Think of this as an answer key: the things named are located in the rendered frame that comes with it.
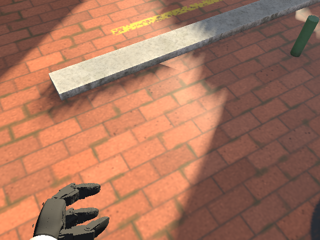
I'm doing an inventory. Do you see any robot left hand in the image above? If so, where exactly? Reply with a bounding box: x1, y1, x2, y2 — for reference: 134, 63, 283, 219
32, 183, 110, 240

